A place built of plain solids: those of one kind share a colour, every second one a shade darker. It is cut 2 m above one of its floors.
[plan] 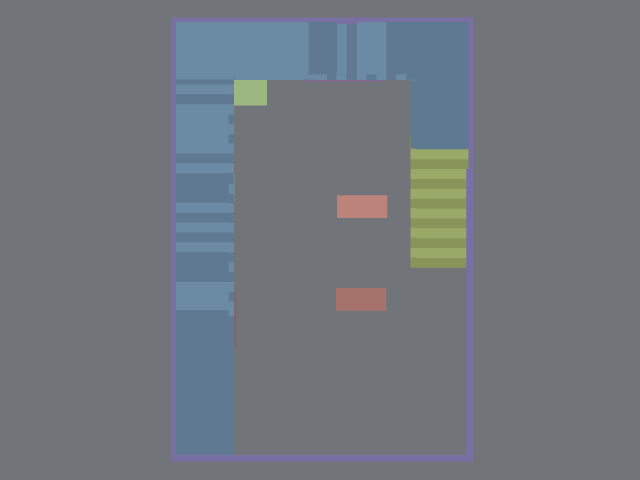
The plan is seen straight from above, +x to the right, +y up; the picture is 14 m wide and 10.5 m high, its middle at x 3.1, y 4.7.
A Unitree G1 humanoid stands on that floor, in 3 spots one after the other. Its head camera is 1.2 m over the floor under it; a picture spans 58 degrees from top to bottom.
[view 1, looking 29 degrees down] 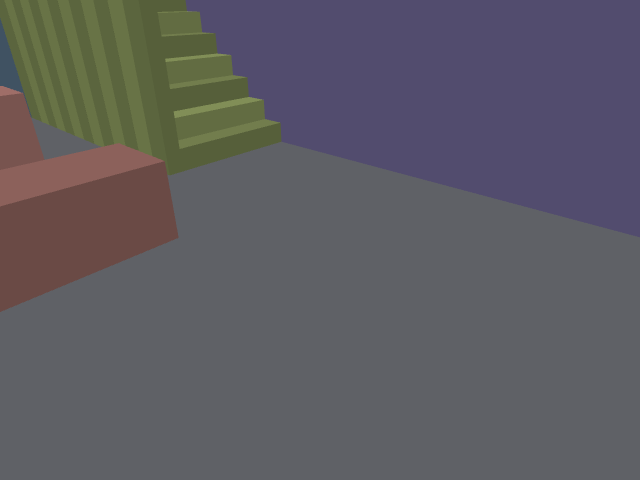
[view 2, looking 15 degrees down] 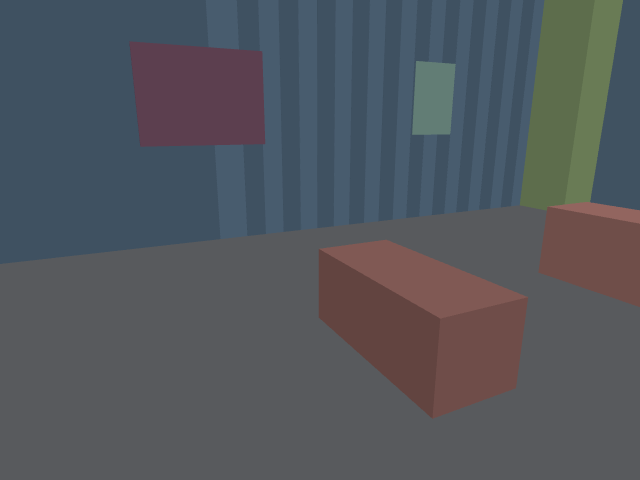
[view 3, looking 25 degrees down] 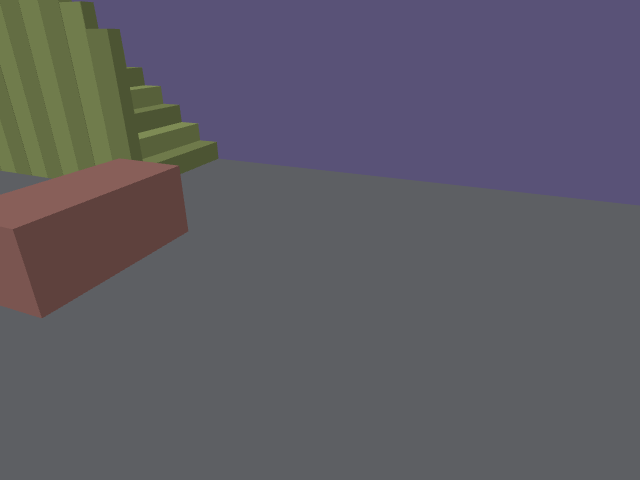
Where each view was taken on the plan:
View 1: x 3.43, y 1.10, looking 41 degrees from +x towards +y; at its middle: ground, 2.48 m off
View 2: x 5.75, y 2.04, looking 154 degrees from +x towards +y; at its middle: ground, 4.64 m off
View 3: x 2.37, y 1.30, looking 22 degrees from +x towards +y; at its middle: ground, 2.84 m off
